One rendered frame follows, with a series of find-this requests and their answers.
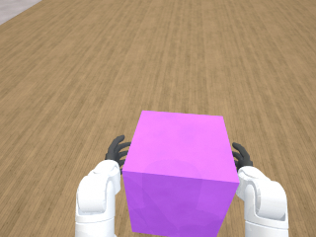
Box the carton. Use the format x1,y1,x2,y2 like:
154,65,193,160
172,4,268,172
121,111,240,237

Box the right robot hand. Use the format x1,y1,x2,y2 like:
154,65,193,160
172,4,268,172
231,142,253,173

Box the left robot forearm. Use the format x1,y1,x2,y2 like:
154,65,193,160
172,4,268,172
75,160,120,237

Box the right robot forearm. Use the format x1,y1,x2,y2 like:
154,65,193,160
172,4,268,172
236,166,289,237

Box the left robot hand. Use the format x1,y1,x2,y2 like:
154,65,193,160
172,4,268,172
105,135,131,174

